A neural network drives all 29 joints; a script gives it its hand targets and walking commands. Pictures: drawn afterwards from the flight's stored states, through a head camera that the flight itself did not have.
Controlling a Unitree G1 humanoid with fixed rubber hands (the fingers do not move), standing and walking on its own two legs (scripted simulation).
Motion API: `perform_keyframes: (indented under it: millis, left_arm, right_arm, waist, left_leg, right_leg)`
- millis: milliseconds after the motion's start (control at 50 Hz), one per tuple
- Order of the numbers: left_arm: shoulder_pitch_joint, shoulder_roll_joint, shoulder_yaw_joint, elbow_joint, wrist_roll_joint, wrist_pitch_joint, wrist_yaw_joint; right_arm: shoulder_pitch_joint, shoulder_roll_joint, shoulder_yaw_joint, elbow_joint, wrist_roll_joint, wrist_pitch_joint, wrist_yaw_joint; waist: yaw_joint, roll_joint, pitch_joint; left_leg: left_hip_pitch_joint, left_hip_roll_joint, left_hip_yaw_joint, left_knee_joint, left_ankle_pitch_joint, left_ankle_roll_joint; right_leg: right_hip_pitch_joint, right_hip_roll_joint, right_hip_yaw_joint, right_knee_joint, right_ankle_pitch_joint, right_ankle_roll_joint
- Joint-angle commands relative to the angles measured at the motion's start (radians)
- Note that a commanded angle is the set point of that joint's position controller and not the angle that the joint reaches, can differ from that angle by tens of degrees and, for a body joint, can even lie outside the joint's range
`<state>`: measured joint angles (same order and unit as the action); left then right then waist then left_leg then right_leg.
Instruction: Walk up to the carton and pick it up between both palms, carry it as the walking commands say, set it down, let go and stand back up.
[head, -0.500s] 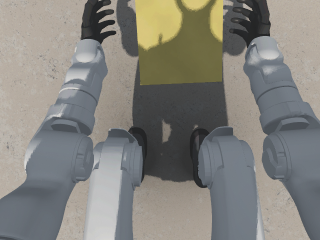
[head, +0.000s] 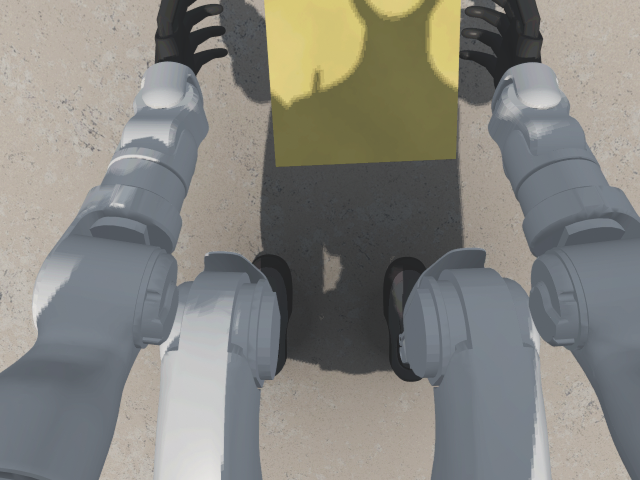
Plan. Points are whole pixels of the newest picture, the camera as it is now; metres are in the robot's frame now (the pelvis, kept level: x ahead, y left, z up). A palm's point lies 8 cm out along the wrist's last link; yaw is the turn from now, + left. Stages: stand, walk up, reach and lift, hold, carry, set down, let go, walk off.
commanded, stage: reach and lift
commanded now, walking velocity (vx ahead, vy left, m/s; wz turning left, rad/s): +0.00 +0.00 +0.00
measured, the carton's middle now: (356, 79) +0.50 -0.02 -0.27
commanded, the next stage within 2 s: none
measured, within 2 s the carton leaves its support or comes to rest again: leaves its support in 1.16 s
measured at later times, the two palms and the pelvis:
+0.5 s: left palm (219, 51) +0.52 +0.12 -0.19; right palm (492, 59) +0.50 -0.16 -0.20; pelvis +0.00 +0.00 +0.01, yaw +0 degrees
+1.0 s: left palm (218, 39) +0.52 +0.12 -0.18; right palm (494, 52) +0.51 -0.16 -0.20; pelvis +0.00 +0.00 -0.01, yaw +0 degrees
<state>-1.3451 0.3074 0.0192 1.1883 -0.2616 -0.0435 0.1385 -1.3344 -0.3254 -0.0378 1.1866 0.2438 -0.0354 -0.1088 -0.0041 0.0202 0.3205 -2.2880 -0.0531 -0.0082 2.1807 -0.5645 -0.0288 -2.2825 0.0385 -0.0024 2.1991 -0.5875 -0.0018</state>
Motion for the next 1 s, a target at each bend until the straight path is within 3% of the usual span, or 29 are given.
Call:
perform_keyframes:
  millis: [0, 340, 500, 600, 640, 680, 820, 980]
  left_arm:
    - [-0.194, 0.037, 0.012, -0.110, 0.000, -0.030, 0.003]
    - [-0.257, -0.059, 0.004, -0.066, 0.037, -0.040, 0.016]
    - [-0.275, -0.163, 0.019, -0.049, 0.099, -0.049, 0.013]
    - [-0.404, -0.452, -0.018, -0.060, 0.127, -0.036, -0.054]
    - [-0.481, -0.649, -0.031, -0.070, 0.150, -0.015, -0.108]
    - [-0.499, -0.733, -0.007, -0.084, 0.184, 0.009, -0.144]
    - [-0.475, -0.907, 0.026, -0.133, 0.220, 0.063, -0.213]
    - [-0.420, -1.012, 0.021, -0.142, 0.223, 0.093, -0.239]
  right_arm:
    - [-0.239, -0.064, -0.005, -0.112, 0.002, -0.031, -0.001]
    - [-0.297, 0.049, 0.035, -0.052, -0.007, -0.044, -0.015]
    - [-0.351, 0.184, 0.092, -0.067, -0.002, -0.046, -0.002]
    - [-0.468, 0.468, 0.127, -0.074, -0.030, -0.030, 0.053]
    - [-0.534, 0.662, 0.136, -0.085, -0.058, -0.013, 0.105]
    - [-0.554, 0.743, 0.108, -0.092, -0.092, 0.003, 0.141]
    - [-0.572, 0.899, 0.085, -0.152, -0.135, 0.050, 0.215]
    - [-0.565, 0.985, 0.105, -0.198, -0.124, 0.067, 0.242]
  waist:
    - [-0.015, -0.019, -1.127]
    - [-0.011, -0.010, -1.090]
    - [0.035, -0.028, -1.080]
    - [0.028, -0.016, -1.053]
    - [0.024, -0.012, -1.025]
    - [0.023, -0.007, -0.990]
    - [0.020, -0.013, -0.978]
    - [0.026, -0.014, -0.967]
  left_leg:
    - [0.497, -0.002, 0.007, -0.134, 0.336, -0.007]
    - [0.504, -0.024, 0.009, -0.164, 0.310, -0.009]
    - [0.515, -0.038, 0.016, -0.170, 0.324, -0.002]
    - [0.485, -0.055, 0.018, -0.159, 0.309, 0.002]
    - [0.463, -0.069, 0.021, -0.152, 0.294, 0.005]
    - [0.439, -0.077, 0.028, -0.145, 0.278, 0.009]
    - [0.430, -0.092, 0.047, -0.110, 0.311, 0.023]
    - [0.420, -0.100, 0.052, -0.091, 0.350, 0.028]
  right_leg:
    - [0.561, -0.001, 0.033, -0.180, 0.395, 0.024]
    - [0.521, 0.023, 0.028, -0.198, 0.360, 0.027]
    - [0.513, 0.046, 0.033, -0.196, 0.361, 0.033]
    - [0.494, 0.067, 0.035, -0.189, 0.354, 0.025]
    - [0.474, 0.079, 0.034, -0.182, 0.344, 0.018]
    - [0.445, 0.088, 0.026, -0.175, 0.328, 0.012]
    - [0.428, 0.105, 0.006, -0.149, 0.352, 0.009]
    - [0.427, 0.118, -0.001, -0.131, 0.397, 0.007]
